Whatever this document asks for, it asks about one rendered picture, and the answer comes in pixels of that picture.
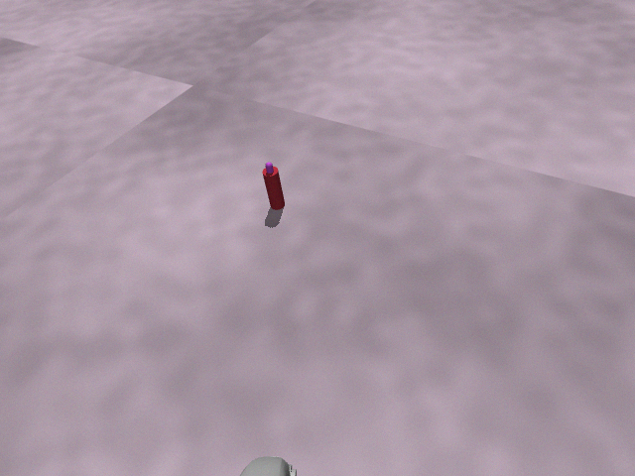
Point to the bottle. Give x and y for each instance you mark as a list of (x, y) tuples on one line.
[(273, 185)]

